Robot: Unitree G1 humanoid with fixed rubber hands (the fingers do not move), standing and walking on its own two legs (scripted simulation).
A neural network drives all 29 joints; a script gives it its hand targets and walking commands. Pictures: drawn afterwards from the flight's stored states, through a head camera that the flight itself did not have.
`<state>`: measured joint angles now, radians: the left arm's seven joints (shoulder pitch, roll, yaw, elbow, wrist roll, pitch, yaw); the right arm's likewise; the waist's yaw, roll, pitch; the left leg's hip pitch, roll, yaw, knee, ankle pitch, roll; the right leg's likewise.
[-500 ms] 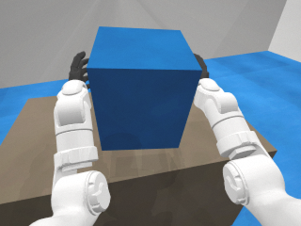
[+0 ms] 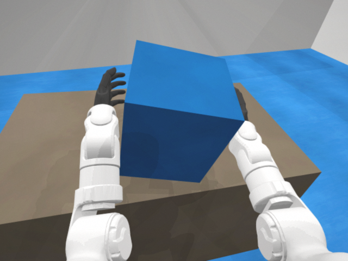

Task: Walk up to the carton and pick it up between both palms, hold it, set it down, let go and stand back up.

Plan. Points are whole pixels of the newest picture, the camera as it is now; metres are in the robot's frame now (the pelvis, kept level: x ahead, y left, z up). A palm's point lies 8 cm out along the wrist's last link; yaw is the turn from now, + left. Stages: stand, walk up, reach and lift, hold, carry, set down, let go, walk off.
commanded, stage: set down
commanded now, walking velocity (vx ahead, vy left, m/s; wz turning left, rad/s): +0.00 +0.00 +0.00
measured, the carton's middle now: (171, 118) +0.41 +0.00 +0.16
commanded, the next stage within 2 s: none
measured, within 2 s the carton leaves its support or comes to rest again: neither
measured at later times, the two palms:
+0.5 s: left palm (108, 113) +0.40 +0.15 +0.18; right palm (234, 123) +0.39 -0.15 +0.16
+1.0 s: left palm (114, 123) +0.41 +0.14 +0.15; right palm (233, 133) +0.39 -0.16 +0.12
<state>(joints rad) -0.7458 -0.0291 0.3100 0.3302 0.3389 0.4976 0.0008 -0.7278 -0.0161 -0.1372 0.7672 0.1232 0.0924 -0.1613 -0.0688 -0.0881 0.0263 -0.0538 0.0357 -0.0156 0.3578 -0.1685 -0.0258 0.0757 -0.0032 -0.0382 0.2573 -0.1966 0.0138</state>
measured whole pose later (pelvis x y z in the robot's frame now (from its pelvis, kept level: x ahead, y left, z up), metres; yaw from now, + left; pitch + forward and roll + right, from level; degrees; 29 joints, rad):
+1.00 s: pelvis +0.00 +0.00 +0.00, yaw -1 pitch -3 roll +0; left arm -0.75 -0.04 0.39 0.61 0.33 0.31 0.01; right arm -0.73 0.03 -0.29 0.88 -0.07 0.02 -0.13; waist -0.03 -0.04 0.02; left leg -0.11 0.04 0.01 0.29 -0.13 -0.03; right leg -0.02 0.00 -0.02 0.26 -0.18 0.01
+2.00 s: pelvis +0.01 +0.00 +0.00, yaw -3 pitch +4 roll +0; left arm -0.70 -0.06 0.42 0.73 0.32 0.11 0.01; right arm -0.67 0.09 -0.43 0.87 -0.24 -0.10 -0.09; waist 0.01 -0.04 -0.04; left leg -0.24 0.05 0.03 0.30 -0.13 -0.03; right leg -0.16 0.00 0.00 0.26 -0.18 0.01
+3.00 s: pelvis +0.02 +0.00 +0.00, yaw -3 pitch +2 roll +0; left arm -0.69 -0.12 0.53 0.73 0.41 0.03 -0.03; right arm -0.67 0.13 -0.56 0.83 -0.38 -0.18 -0.03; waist 0.01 -0.02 0.02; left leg -0.18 0.04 0.05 0.29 -0.15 -0.02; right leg -0.12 -0.01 0.01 0.29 -0.20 0.02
